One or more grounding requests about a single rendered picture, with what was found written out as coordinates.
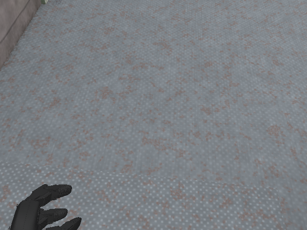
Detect robot left hand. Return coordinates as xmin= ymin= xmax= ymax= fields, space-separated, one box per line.
xmin=9 ymin=184 xmax=82 ymax=230

